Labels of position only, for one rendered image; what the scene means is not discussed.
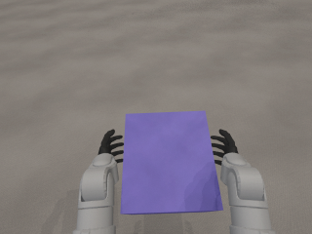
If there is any robot right hand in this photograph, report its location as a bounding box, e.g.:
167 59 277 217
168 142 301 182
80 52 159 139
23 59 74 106
211 129 238 165

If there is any robot left hand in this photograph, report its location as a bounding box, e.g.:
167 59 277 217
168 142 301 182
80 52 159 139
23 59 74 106
98 129 124 164

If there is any left robot forearm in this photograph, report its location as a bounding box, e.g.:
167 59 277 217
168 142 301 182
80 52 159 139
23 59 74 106
72 153 119 234

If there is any carton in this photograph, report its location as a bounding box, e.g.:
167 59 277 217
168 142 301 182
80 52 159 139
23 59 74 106
120 110 223 215

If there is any right robot forearm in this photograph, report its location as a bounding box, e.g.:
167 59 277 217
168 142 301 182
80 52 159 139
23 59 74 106
220 152 277 234

